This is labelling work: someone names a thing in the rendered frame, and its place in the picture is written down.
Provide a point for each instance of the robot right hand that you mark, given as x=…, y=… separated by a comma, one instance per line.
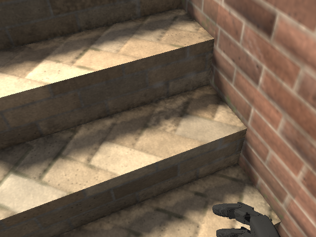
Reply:
x=260, y=225

